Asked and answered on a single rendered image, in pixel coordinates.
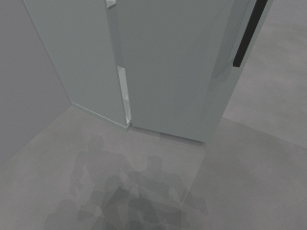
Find fridge door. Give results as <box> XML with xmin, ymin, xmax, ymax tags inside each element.
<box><xmin>115</xmin><ymin>0</ymin><xmax>274</xmax><ymax>144</ymax></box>

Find handle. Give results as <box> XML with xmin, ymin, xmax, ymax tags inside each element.
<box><xmin>232</xmin><ymin>0</ymin><xmax>268</xmax><ymax>67</ymax></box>

